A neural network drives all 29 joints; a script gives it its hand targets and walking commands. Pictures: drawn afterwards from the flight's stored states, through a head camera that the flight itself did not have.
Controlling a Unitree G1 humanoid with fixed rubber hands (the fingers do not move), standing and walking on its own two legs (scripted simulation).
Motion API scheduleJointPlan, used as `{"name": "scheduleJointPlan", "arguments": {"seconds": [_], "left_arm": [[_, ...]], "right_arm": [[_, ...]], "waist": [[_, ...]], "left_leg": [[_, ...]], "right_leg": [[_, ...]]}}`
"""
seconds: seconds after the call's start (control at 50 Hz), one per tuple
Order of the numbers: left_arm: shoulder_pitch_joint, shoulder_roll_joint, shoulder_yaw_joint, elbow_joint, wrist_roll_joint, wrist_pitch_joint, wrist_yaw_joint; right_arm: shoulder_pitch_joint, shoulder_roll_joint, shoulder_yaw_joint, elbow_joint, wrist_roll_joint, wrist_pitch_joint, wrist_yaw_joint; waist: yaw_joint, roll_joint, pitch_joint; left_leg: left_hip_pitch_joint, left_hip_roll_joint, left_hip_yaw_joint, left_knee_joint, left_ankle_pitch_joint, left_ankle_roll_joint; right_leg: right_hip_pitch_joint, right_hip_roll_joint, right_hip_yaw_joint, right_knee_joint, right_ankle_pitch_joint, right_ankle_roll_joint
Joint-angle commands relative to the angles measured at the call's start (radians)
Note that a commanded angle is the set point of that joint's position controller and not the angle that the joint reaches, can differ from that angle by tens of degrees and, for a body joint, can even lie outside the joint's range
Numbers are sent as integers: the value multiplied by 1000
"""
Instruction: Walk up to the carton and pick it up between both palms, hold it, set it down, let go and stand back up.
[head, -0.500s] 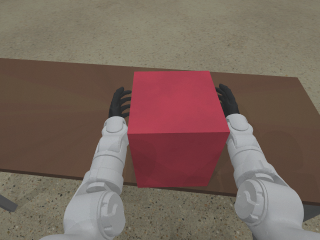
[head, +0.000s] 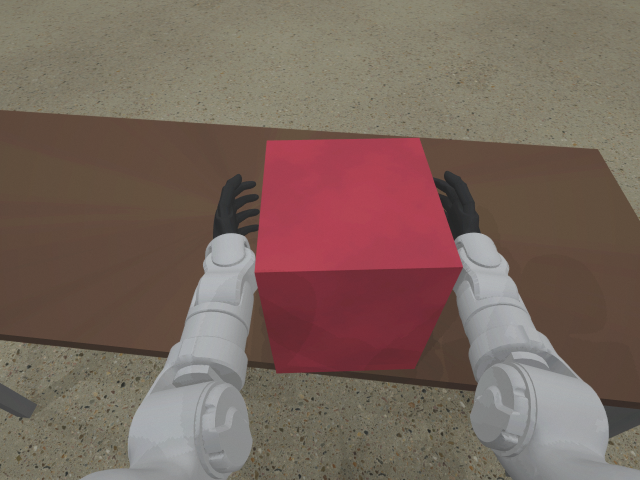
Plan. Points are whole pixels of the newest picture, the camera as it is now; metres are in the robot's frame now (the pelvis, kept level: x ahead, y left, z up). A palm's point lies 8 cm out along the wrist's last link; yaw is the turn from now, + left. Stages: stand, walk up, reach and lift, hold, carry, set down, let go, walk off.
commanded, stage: set down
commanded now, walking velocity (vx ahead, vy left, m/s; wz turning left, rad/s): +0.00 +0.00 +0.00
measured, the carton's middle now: (344, 260) +0.40 +0.00 +0.04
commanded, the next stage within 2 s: none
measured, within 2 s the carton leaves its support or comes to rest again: neither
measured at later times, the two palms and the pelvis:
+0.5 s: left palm (232, 241) +0.40 +0.16 +0.07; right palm (459, 227) +0.44 -0.15 +0.08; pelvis +0.00 +0.00 +0.00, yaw +0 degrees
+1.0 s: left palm (204, 320) +0.30 +0.17 +0.05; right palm (516, 299) +0.34 -0.21 +0.06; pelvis -0.04 +0.00 +0.00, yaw +0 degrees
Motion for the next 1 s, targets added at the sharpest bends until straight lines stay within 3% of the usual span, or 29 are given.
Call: {"name": "scheduleJointPlan", "arguments": {"seconds": [0.0,0.16,0.3,0.44,0.54,0.62,0.66,0.76,0.84,0.92,0.98], "left_arm": [[-536,103,-203,-108,-104,-49,44],[-495,156,-310,-82,-249,-74,63],[-436,162,-333,-98,-273,-75,61],[-288,126,-345,-240,-261,-56,51],[-138,117,-324,-419,-236,-30,32],[-80,104,-363,-532,-252,-25,16],[-40,89,-401,-594,-261,-25,10],[35,118,-432,-667,-298,-44,5],[86,141,-437,-688,-310,-45,12],[49,166,-442,-655,-326,-30,30],[9,176,-442,-620,-337,-14,48]], "right_arm": [[-553,-195,229,-161,141,-21,-31],[-584,-281,400,-215,312,-37,-92],[-562,-318,469,-224,382,-47,-113],[-440,-369,475,-253,404,-68,-108],[-282,-389,512,-257,433,-82,-92],[-224,-414,507,-271,447,-89,-57],[-168,-426,499,-282,452,-85,-37],[-107,-455,497,-431,467,-87,-4],[-59,-466,492,-523,463,-82,13],[-61,-469,471,-528,455,-58,31],[-82,-464,460,-540,451,-43,42]], "waist": [[89,-60,-491],[105,-88,-642],[112,-74,-693],[88,-51,-728],[82,-40,-705],[53,-22,-667],[20,-15,-641],[22,-67,-610],[45,-102,-551],[50,-125,-457],[55,-144,-428]], "left_leg": [[-35,-3,15,-2,286,-24],[-89,-3,16,66,366,-48],[-60,3,8,85,445,-65],[39,10,-16,105,618,-80],[119,6,-24,86,700,-79],[162,6,-36,72,682,-74],[188,6,-46,63,648,-69],[149,1,-45,39,520,-45],[124,-2,-39,4,379,-23],[55,-1,-35,-47,135,6],[10,-3,-32,-61,30,22]], "right_leg": [[251,24,5,-15,364,31],[272,36,26,43,502,27],[274,44,25,56,551,22],[309,60,17,61,678,15],[379,66,22,54,763,17],[336,68,10,28,696,7],[314,68,2,13,655,1],[309,59,2,-4,525,7],[276,44,10,-26,335,11],[214,23,18,-41,65,5],[194,10,38,-45,-59,2]]}}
